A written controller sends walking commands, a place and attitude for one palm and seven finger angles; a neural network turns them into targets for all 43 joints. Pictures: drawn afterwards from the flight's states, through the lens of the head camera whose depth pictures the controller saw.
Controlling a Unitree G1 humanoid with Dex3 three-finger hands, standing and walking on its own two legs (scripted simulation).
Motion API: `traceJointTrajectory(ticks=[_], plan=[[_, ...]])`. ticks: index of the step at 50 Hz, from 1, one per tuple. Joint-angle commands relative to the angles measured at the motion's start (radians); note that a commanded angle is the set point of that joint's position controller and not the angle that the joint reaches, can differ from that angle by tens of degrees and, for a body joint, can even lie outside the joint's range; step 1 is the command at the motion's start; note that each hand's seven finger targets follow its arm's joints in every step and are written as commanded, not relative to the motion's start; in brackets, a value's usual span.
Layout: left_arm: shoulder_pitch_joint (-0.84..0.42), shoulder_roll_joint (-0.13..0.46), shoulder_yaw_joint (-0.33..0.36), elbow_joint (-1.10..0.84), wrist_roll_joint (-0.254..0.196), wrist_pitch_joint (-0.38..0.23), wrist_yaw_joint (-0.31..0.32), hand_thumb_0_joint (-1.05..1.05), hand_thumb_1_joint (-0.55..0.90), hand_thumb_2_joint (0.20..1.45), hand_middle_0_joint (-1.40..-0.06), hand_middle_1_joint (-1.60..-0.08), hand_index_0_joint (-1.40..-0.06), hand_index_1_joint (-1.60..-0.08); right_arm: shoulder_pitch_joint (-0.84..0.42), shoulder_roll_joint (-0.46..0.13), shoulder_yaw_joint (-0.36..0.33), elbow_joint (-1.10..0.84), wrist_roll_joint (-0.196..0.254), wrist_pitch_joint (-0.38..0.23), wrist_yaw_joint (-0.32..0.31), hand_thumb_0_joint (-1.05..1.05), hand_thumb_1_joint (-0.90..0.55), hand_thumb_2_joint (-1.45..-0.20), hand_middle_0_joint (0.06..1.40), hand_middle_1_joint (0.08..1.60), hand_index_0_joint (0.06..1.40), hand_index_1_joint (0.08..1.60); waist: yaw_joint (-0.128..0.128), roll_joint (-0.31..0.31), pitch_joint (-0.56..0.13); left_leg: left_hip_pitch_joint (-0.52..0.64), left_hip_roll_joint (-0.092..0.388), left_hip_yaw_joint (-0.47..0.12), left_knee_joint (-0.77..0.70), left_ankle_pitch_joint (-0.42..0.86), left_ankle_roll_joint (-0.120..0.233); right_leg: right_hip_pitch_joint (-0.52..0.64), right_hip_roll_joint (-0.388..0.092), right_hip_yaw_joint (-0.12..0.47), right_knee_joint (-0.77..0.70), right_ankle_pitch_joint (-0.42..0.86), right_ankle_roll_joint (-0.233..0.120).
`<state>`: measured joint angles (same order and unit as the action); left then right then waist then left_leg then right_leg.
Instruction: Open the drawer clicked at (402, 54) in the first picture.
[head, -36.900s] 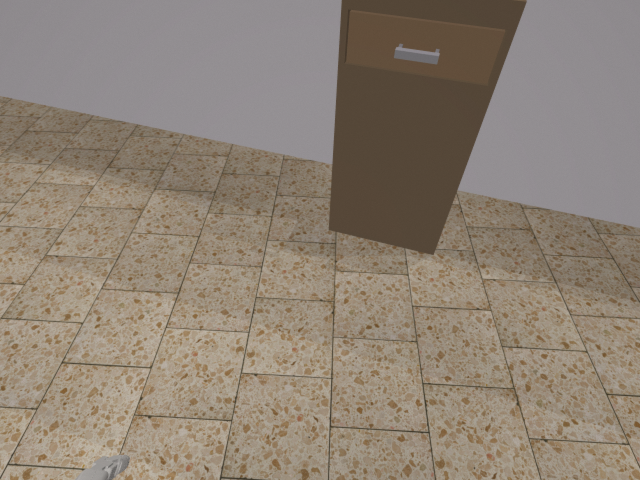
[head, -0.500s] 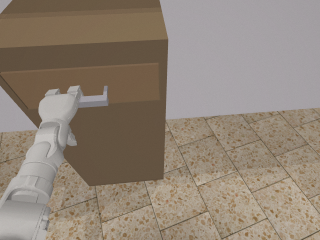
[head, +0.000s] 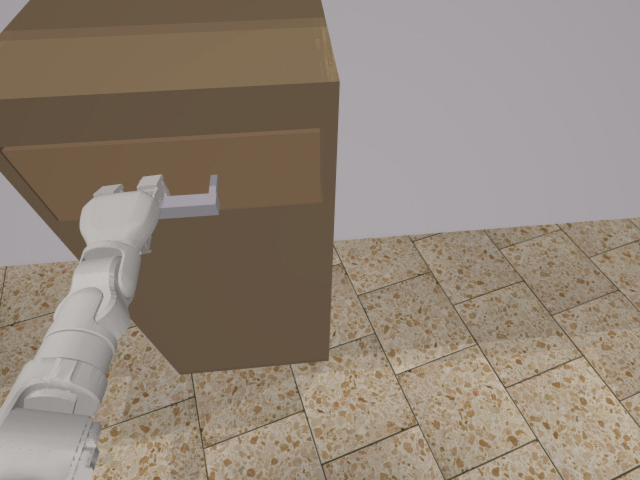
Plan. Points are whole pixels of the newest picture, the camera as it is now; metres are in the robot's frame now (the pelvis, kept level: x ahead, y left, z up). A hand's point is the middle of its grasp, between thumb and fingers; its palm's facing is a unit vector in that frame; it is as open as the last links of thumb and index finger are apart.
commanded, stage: pull the drawer open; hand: left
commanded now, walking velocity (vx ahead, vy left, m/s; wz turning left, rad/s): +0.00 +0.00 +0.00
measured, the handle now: (176, 195) +0.48 +0.22 +0.07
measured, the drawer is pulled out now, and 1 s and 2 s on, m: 0.00 0.11 0.21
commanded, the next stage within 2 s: none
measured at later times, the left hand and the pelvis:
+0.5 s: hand (136, 266) +0.37 +0.26 +0.05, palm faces -0.01 -0.07 -1.00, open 6.1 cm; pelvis +0.01 +0.00 +0.00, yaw -1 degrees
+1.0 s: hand (126, 318) +0.30 +0.24 +0.05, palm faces +0.00 -0.08 -1.00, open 6.1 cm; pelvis +0.00 -0.01 +0.01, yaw +1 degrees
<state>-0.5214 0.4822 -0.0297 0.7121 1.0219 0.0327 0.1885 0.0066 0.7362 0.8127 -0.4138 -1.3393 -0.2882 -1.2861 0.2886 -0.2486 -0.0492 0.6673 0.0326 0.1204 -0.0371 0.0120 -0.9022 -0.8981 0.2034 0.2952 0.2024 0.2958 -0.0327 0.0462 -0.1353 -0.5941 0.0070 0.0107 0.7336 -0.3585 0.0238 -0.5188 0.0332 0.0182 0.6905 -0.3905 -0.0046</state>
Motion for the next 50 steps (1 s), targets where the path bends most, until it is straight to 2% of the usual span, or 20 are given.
traceJointTrajectory(ticks=[1, 2, 5, 8, 12, 15, 16, 17, 21, 24, 27, 28, 32, 33, 37, 41, 43, 45, 48, 50], plan=[[-0.333, 0.243, 0.081, -0.222, 0.012, -0.016, 0.048, 0.0, 0.9, 0.9, -0.4, -1.35, -0.4, -1.35, 0.011, -0.148, -0.055, -0.107, -0.007, -0.027, -0.012, 0.0, -0.9, -0.9, 0.2, 0.3, 0.2, 0.3, 0.009, 0.04, -0.348, 0.293, -0.018, 0.0, -0.042, 0.518, 0.015, 0.082, 0.034, -0.04, -0.051, 0.428, -0.033], [-0.344, 0.23, 0.068, -0.221, 0.011, -0.015, 0.047, 0.0, 0.9, 0.9, -0.4, -1.35, -0.4, -1.35, 0.011, -0.149, -0.054, -0.103, -0.007, -0.027, -0.012, 0.0, -0.9, -0.9, 0.2, 0.3, 0.2, 0.3, -0.001, 0.014, -0.331, 0.285, -0.018, 0.0, -0.04, 0.506, 0.017, 0.077, 0.035, -0.044, -0.052, 0.433, -0.031], [-0.302, 0.275, 0.111, -0.242, 0.009, -0.015, 0.044, 0.0, 0.9, 0.9, -0.4, -1.35, -0.4, -1.35, 0.006, -0.154, -0.057, -0.109, -0.009, -0.025, -0.014, 0.0, -0.9, -0.9, 0.2, 0.3, 0.2, 0.3, 0.016, 0.012, -0.37, 0.282, -0.018, 0.004, -0.042, 0.531, 0.017, 0.123, 0.033, -0.035, -0.052, 0.466, -0.032], [-0.208, 0.221, 0.081, -0.3, -0.003, -0.009, 0.041, 0.0, 0.9, 0.9, -0.4, -1.35, -0.4, -1.35, -0.015, -0.144, -0.056, -0.131, -0.005, -0.029, -0.009, 0.0, -0.9, -0.9, 0.2, 0.3, 0.2, 0.3, 0.028, 0.045, -0.367, 0.307, -0.015, 0.005, -0.042, 0.577, 0.015, 0.114, 0.034, -0.038, -0.051, 0.473, -0.03], [-0.091, 0.207, 0.089, -0.353, -0.021, 0.009, 0.035, 0.0, 0.9, 0.9, -0.4, -1.35, -0.4, -1.35, -0.037, -0.145, -0.054, -0.151, -0.003, -0.031, -0.003, 0.0, -0.9, -0.9, 0.2, 0.3, 0.2, 0.3, 0.038, 0.022, -0.343, 0.309, -0.009, 0.002, -0.053, 0.585, 0.016, 0.128, 0.037, -0.043, -0.058, 0.468, -0.028], [-0.073, 0.203, 0.083, -0.413, -0.023, 0.024, 0.036, 0.0, 0.9, 0.9, -0.4, -1.35, -0.4, -1.35, -0.052, -0.148, -0.052, -0.158, -0.004, -0.032, -0.001, 0.0, -0.9, -0.9, 0.2, 0.3, 0.2, 0.3, 0.036, 0.038, -0.339, 0.318, -0.007, -0.005, -0.059, 0.602, 0.013, 0.132, 0.036, -0.046, -0.06, 0.456, -0.03], [-0.064, 0.174, 0.06, -0.434, -0.023, 0.029, 0.036, 0.0, 0.9, 0.9, -0.4, -1.35, -0.4, -1.35, -0.057, -0.142, -0.051, -0.162, -0.003, -0.036, 0.0, 0.0, -0.9, -0.9, 0.2, 0.3, 0.2, 0.3, 0.032, 0.031, -0.336, 0.326, -0.006, -0.003, -0.059, 0.586, 0.015, 0.122, 0.036, -0.047, -0.061, 0.447, -0.025], [-0.038, 0.198, 0.089, -0.444, -0.024, 0.032, 0.038, 0.0, 0.9, 0.9, -0.4, -1.35, -0.4, -1.35, -0.057, -0.145, -0.054, -0.16, -0.005, -0.038, -0.001, 0.0, -0.9, -0.9, 0.2, 0.3, 0.2, 0.3, 0.038, 0.017, -0.334, 0.325, -0.006, -0.004, -0.061, 0.586, 0.014, 0.13, 0.037, -0.048, -0.061, 0.451, -0.027], [-0.011, 0.197, 0.087, -0.479, -0.025, 0.052, 0.034, 0.0, 0.9, 0.9, -0.4, -1.35, -0.4, -1.35, -0.08, -0.143, -0.044, -0.162, -0.003, -0.04, -0.004, 0.0, -0.9, -0.9, 0.2, 0.3, 0.2, 0.3, 0.038, 0.009, -0.301, 0.313, -0.01, -0.003, -0.074, 0.557, 0.013, 0.142, 0.035, -0.047, -0.067, 0.449, -0.026], [0.047, 0.161, 0.063, -0.555, -0.027, 0.061, 0.035, 0.0, 0.9, 0.9, -0.4, -1.35, -0.4, -1.35, -0.101, -0.134, -0.045, -0.17, -0.006, -0.045, -0.001, 0.0, -0.9, -0.9, 0.2, 0.3, 0.2, 0.3, 0.047, 0.052, -0.322, 0.357, -0.009, -0.006, -0.068, 0.618, 0.011, 0.145, 0.033, -0.048, -0.065, 0.468, -0.028], [0.148, 0.16, 0.077, -0.604, -0.033, 0.069, 0.032, 0.0, 0.9, 0.9, -0.4, -1.35, -0.4, -1.35, -0.124, -0.13, -0.04, -0.18, -0.01, -0.048, 0.001, 0.0, -0.9, -0.9, 0.2, 0.3, 0.2, 0.3, 0.058, 0.022, -0.316, 0.36, -0.008, -0.011, -0.063, 0.662, 0.012, 0.167, 0.032, -0.048, -0.062, 0.506, -0.024], [0.156, 0.135, 0.056, -0.636, -0.036, 0.069, 0.03, 0.0, 0.9, 0.9, -0.4, -1.35, -0.4, -1.35, -0.134, -0.128, -0.039, -0.181, -0.012, -0.052, 0.003, 0.0, -0.9, -0.9, 0.2, 0.3, 0.2, 0.3, 0.056, 0.025, -0.32, 0.368, -0.007, -0.01, -0.064, 0.663, 0.011, 0.164, 0.03, -0.048, -0.063, 0.508, -0.021], [0.248, 0.139, 0.073, -0.721, -0.041, 0.074, 0.031, 0.0, 0.9, 0.9, -0.4, -1.35, -0.4, -1.35, -0.161, -0.124, -0.035, -0.192, -0.017, -0.062, 0.007, 0.0, -0.9, -0.9, 0.2, 0.3, 0.2, 0.3, 0.068, 0.03, -0.31, 0.385, -0.007, -0.015, -0.064, 0.693, 0.01, 0.178, 0.028, -0.05, -0.061, 0.528, -0.02], [0.263, 0.131, 0.068, -0.719, -0.04, 0.077, 0.032, 0.0, 0.9, 0.9, -0.4, -1.35, -0.4, -1.35, -0.168, -0.122, -0.03, -0.193, -0.017, -0.063, 0.006, 0.0, -0.9, -0.9, 0.2, 0.3, 0.2, 0.3, 0.065, -0.003, -0.292, 0.371, -0.009, -0.014, -0.064, 0.67, 0.011, 0.177, 0.028, -0.051, -0.064, 0.525, -0.017], [0.211, 0.137, 0.065, -0.731, -0.029, 0.078, 0.037, 0.0, 0.9, 0.9, -0.4, -1.35, -0.4, -1.35, -0.191, -0.118, -0.024, -0.181, -0.018, -0.065, -0.003, 0.0, -0.9, -0.9, 0.2, 0.3, 0.2, 0.3, 0.052, 0.013, -0.238, 0.356, -0.018, -0.011, -0.08, 0.559, 0.007, 0.153, 0.028, -0.052, -0.074, 0.456, -0.022], [0.239, 0.111, 0.042, -0.779, -0.015, 0.078, 0.047, 0.0, 0.9, 0.9, -0.4, -1.35, -0.4, -1.35, -0.213, -0.107, -0.018, -0.186, -0.023, -0.069, -0.005, 0.0, -0.9, -0.9, 0.2, 0.3, 0.2, 0.3, 0.068, 0.043, -0.263, 0.383, -0.02, -0.014, -0.082, 0.576, 0.005, 0.16, 0.024, -0.052, -0.072, 0.447, -0.027], [0.255, 0.118, 0.051, -0.775, -0.014, 0.078, 0.047, 0.0, 0.9, 0.9, -0.4, -1.35, -0.4, -1.35, -0.222, -0.108, -0.018, -0.181, -0.026, -0.07, -0.008, 0.0, -0.9, -0.9, 0.2, 0.3, 0.2, 0.3, 0.073, 0.022, -0.26, 0.37, -0.026, -0.009, -0.081, 0.547, 0.005, 0.168, 0.024, -0.048, -0.073, 0.458, -0.026], [0.277, 0.156, 0.086, -0.754, -0.02, 0.079, 0.042, 0.0, 0.9, 0.9, -0.4, -1.35, -0.4, -1.35, -0.231, -0.114, -0.016, -0.176, -0.026, -0.067, -0.015, 0.0, -0.9, -0.9, 0.2, 0.3, 0.2, 0.3, 0.077, -0.006, -0.248, 0.352, -0.032, -0.004, -0.088, 0.504, 0.005, 0.195, 0.022, -0.04, -0.084, 0.466, -0.027], [0.256, 0.114, 0.043, -0.752, -0.018, 0.071, 0.038, 0.0, 0.9, 0.9, -0.4, -1.35, -0.4, -1.35, -0.253, -0.102, -0.006, -0.179, -0.024, -0.071, -0.02, 0.0, -0.9, -0.9, 0.2, 0.3, 0.2, 0.3, 0.072, -0.002, -0.199, 0.33, -0.04, 0.001, -0.097, 0.432, 0.007, 0.171, 0.02, -0.039, -0.09, 0.44, -0.023], [0.282, 0.168, 0.093, -0.764, -0.021, 0.063, 0.037, 0.0, 0.9, 0.9, -0.4, -1.35, -0.4, -1.35, -0.253, -0.107, -0.009, -0.177, -0.028, -0.073, -0.025, 0.0, -0.9, -0.9, 0.2, 0.3, 0.2, 0.3, 0.087, 0.002, -0.229, 0.333, -0.041, 0.002, -0.099, 0.432, 0.005, 0.204, 0.019, -0.032, -0.091, 0.444, -0.028]])
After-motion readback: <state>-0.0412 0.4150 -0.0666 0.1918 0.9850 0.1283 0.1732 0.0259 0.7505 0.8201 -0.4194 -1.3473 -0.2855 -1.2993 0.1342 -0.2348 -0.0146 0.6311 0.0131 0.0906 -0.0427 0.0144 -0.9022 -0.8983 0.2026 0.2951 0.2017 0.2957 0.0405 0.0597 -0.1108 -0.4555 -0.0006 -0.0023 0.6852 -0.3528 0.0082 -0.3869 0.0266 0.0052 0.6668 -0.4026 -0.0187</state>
